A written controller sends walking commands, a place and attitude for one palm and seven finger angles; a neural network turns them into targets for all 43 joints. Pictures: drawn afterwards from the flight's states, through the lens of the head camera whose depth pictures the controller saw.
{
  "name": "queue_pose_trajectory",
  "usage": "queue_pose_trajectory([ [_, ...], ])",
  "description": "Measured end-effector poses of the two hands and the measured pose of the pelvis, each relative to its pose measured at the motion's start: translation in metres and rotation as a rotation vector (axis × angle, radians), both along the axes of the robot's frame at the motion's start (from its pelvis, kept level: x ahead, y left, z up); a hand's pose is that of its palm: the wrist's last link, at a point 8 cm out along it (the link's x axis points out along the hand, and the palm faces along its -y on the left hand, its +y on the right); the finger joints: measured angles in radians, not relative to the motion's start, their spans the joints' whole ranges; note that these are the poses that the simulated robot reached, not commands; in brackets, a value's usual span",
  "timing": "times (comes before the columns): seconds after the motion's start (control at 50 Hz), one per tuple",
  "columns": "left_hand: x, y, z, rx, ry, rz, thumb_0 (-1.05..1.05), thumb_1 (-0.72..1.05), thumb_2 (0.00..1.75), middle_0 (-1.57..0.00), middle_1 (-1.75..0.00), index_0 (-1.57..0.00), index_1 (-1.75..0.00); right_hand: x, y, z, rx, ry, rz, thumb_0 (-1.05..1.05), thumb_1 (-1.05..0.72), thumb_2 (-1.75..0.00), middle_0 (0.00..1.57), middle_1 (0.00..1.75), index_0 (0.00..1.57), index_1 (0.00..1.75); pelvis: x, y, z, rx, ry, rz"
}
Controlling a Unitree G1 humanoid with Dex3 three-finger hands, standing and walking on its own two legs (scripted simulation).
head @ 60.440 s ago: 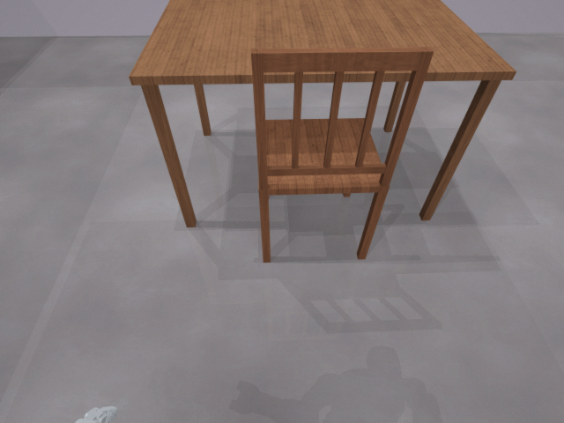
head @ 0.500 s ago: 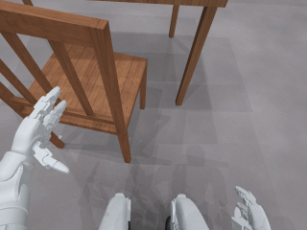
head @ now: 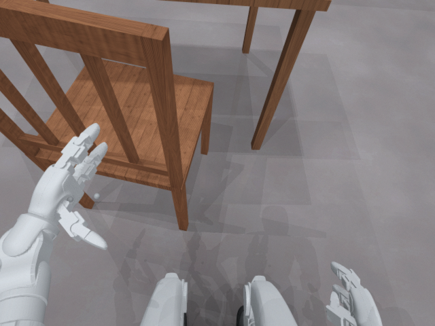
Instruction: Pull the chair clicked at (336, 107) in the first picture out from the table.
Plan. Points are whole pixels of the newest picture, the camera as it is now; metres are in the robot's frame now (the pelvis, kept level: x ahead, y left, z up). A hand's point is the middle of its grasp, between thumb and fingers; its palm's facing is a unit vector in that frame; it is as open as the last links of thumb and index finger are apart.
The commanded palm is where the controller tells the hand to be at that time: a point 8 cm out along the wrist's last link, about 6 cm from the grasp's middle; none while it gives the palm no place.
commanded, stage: aim the fingers beside a spindle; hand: left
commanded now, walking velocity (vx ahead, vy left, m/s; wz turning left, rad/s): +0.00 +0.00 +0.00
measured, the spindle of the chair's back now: (66, 108) +0.50 +0.31 +0.03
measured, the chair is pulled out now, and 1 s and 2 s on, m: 0.15 0.15 0.15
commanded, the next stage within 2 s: none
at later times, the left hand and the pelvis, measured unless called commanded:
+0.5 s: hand (101, 196) +0.33 +0.21 +0.02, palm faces -0.21 -0.98 -0.04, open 16.9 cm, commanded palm +0.32 +0.26 +0.04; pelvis +0.00 +0.00 +0.00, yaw +0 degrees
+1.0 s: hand (98, 195) +0.32 +0.21 +0.03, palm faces -0.24 -0.97 -0.05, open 16.9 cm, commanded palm +0.31 +0.27 +0.04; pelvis +0.00 -0.01 +0.00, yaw +0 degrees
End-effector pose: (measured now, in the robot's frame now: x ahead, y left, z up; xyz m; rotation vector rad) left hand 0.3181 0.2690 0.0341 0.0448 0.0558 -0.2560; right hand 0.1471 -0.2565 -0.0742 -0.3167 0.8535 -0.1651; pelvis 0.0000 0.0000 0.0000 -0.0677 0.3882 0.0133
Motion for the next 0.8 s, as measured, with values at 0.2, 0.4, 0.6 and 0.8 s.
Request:
queue_pose_trajectory([
  [0.2, -0.005, 0.012, -0.001, 0.013, 0.033, 0.065, -0.01, -0.5, 0.3, -0.07, -0.09, -0.06, -0.08, 0.0, 0.004, 0.002, 0.015, 0.006, -0.004, 0.01, -0.9, -0.9, 0.2, 0.3, 0.2, 0.3, 0.003, 0.002, 0.003, 0.003, -0.002, -0.004],
  [0.4, -0.007, -0.006, -0.002, 0.005, 0.026, 0.021, -0.01, -0.5, 0.3, -0.07, -0.09, -0.06, -0.08, 0.003, 0.003, 0.001, 0.012, 0.009, 0.006, 0.01, -0.9, -0.9, 0.2, 0.3, 0.2, 0.3, 0.004, 0.0, 0.003, 0.005, -0.004, 0.003],
  [0.6, -0.001, -0.004, 0.012, 0.034, -0.023, 0.029, -0.01, -0.5, 0.3, -0.07, -0.09, -0.06, -0.08, 0.001, -0.004, -0.001, 0.019, 0.015, -0.012, 0.01, -0.9, -0.9, 0.2, 0.3, 0.2, 0.3, 0.004, -0.007, 0.004, 0.009, -0.005, -0.004],
  [0.8, -0.014, 0.015, -0.009, 0.004, 0.071, 0.083, -0.01, -0.5, 0.3, -0.06, -0.08, -0.06, -0.08, 0.0, -0.013, -0.003, 0.003, 0.016, -0.003, 0.01, -0.9, -0.9, 0.2, 0.3, 0.2, 0.3, 0.004, -0.01, 0.0, 0.006, 0.001, 0.0],
])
